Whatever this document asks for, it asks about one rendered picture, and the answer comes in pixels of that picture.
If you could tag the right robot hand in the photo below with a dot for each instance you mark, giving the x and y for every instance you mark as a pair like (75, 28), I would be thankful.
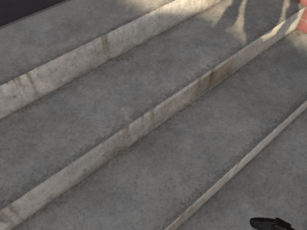
(270, 224)

